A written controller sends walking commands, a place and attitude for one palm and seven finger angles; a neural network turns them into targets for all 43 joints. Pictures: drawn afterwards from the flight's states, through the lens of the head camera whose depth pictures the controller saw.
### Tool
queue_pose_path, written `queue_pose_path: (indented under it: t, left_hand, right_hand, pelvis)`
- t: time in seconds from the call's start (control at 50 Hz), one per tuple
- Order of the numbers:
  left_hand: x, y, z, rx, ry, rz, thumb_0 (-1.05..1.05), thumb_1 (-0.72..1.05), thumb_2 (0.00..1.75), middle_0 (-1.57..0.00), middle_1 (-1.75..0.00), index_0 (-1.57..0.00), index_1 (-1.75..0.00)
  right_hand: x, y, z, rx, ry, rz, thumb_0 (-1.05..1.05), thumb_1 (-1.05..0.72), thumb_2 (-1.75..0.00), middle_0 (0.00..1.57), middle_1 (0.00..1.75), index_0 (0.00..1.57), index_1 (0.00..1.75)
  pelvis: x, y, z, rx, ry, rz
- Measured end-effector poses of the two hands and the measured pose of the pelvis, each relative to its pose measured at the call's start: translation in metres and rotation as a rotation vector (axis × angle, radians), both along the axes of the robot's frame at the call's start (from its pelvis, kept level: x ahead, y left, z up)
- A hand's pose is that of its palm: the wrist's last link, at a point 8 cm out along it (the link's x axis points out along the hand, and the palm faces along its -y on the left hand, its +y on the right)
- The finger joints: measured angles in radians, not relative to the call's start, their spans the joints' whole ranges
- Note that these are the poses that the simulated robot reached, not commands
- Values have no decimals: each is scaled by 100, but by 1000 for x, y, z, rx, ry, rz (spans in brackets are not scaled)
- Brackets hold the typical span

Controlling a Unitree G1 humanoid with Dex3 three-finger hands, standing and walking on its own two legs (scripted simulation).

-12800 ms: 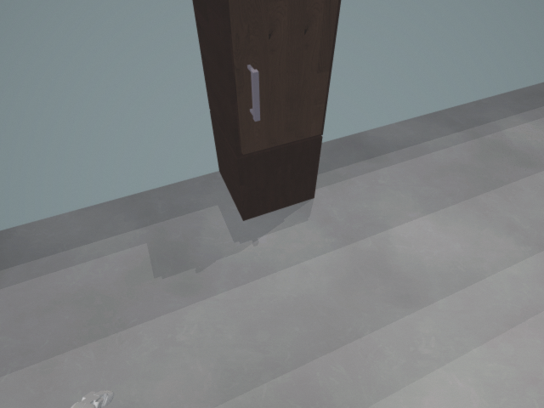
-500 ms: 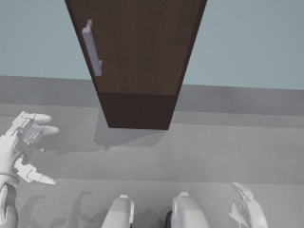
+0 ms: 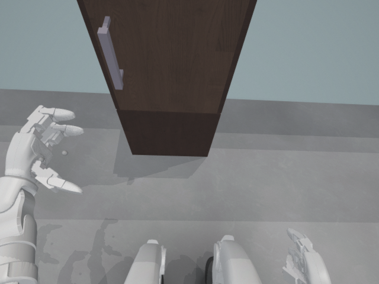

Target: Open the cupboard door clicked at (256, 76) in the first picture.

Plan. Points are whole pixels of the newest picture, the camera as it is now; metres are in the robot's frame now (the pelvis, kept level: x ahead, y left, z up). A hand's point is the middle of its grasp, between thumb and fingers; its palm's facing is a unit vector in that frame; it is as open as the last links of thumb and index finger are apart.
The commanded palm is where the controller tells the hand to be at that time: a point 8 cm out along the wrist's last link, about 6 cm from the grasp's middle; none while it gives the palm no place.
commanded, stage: move the hooked fingers beside the handle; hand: left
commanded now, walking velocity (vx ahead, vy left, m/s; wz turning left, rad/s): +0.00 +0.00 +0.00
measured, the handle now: (113, 56) +0.62 +0.22 +0.04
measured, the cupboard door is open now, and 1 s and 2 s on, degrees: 0 0 0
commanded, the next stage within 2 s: none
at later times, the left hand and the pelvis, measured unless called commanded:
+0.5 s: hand (70, 116) +0.43 +0.27 +0.04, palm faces +0.02 -1.00 -0.03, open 14.0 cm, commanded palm +0.42 +0.31 +0.04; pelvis +0.00 +0.00 -0.01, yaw -1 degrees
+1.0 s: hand (78, 86) +0.52 +0.28 +0.04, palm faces +0.01 -1.00 -0.04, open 14.0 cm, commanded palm +0.52 +0.30 +0.03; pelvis -0.01 +0.01 -0.02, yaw -2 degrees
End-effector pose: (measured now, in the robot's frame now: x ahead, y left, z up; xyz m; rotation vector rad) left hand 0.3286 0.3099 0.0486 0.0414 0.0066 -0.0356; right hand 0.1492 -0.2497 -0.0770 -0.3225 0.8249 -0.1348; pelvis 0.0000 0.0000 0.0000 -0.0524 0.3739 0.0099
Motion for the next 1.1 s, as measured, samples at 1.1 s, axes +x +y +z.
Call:
queue_pose_path:
  t: [1.1]
  left_hand:
    - [188,17,-6,-23,1,39,-1,-50,30,-30,-120,-30,-120]
  right_hand:
    - [-154,-9,-30,-71,575,-208,0,-90,-90,21,30,20,30]
  pelvis:
    - [-8,9,-26,-44,163,-21]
